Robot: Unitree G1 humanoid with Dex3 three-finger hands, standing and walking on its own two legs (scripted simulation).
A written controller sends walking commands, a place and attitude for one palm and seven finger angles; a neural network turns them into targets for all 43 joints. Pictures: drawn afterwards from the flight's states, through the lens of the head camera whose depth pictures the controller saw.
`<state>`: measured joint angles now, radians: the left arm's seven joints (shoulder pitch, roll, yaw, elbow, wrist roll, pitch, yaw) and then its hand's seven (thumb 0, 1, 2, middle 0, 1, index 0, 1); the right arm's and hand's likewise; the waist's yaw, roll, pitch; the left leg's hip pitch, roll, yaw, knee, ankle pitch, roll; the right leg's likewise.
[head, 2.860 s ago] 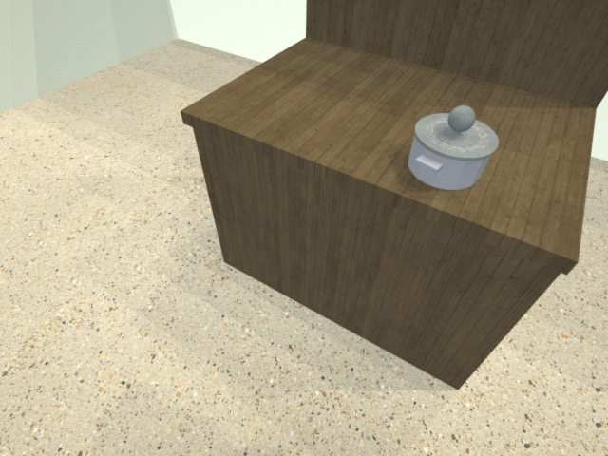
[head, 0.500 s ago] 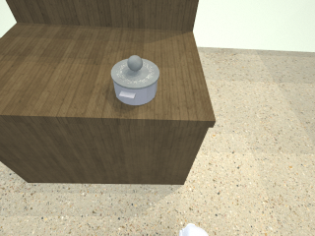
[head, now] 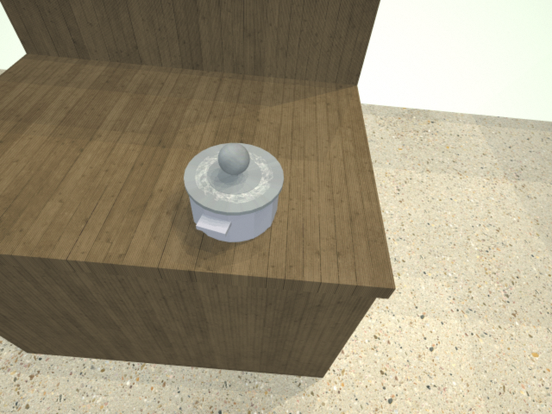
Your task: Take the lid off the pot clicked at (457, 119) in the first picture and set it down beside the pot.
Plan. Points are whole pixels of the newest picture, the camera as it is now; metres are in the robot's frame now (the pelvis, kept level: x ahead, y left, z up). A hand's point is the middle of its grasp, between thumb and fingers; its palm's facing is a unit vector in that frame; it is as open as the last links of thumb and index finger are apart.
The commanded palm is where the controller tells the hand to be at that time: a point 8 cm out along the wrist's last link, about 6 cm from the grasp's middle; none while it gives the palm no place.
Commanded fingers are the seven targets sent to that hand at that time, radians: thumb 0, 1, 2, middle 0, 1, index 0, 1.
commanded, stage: come to a stop and stand still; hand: left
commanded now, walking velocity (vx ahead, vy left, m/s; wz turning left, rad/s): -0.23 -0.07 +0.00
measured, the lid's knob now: (233, 158) +0.49 +0.12 +0.09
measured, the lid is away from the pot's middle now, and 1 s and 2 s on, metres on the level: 0.00 0.00 0.00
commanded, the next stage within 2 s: look again from close up in 1.06 s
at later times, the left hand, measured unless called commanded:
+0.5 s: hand out of the picture +0.00 +0.15 -0.18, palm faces +0.02 -0.97 -0.25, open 7.4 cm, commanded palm none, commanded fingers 0.00 0.90 0.90 -0.20 -0.30 -0.20 -0.30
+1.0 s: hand out of the picture -0.06 +0.12 -0.17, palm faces +0.03 -0.98 -0.19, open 7.4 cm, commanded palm none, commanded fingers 0.00 0.90 0.90 -0.20 -0.30 -0.20 -0.30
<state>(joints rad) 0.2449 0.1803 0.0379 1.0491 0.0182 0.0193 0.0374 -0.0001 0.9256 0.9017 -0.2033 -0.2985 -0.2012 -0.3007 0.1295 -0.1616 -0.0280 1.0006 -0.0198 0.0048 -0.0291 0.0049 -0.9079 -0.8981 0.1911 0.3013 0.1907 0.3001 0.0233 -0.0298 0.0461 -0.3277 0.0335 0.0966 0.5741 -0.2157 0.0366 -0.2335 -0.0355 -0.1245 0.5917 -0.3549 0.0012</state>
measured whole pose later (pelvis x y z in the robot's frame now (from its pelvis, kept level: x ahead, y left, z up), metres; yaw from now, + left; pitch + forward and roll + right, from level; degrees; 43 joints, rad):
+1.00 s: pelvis -0.08 -0.06 +0.00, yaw +0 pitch -1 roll +0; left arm 0.34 0.17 0.01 0.99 0.02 0.01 0.02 0.01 0.91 0.90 -0.20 -0.30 -0.20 -0.30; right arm 0.36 -0.14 -0.02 1.03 -0.03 0.03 -0.01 0.01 -0.90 -0.90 0.20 0.30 0.19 0.30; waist -0.01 -0.02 0.00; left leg -0.39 0.00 0.00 0.56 -0.26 0.01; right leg -0.32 0.03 -0.02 0.58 -0.27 -0.04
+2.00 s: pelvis +0.02 -0.05 +0.01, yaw -1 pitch +1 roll +0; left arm 0.28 0.16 0.00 1.08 0.02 -0.02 0.04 0.01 0.92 0.90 -0.20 -0.30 -0.20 -0.30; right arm 0.26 -0.15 0.00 1.11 -0.01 -0.02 -0.03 0.01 -0.92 -0.90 0.20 0.30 0.20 0.30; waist 0.00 -0.02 0.02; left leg -0.22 -0.02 0.01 0.45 -0.23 0.02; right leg -0.13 0.01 0.01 0.44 -0.32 -0.02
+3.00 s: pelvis +0.03 -0.06 +0.01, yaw +0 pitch +0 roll +0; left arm 0.32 0.17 0.00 1.08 0.02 -0.02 0.04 0.01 0.91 0.90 -0.20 -0.30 -0.20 -0.30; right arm 0.26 -0.15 0.01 1.13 0.00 -0.01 -0.03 0.01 -0.90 -0.90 0.20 0.30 0.20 0.30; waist 0.01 -0.02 0.03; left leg -0.18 -0.01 0.00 0.42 -0.23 0.00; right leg -0.08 0.03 0.00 0.39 -0.30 -0.03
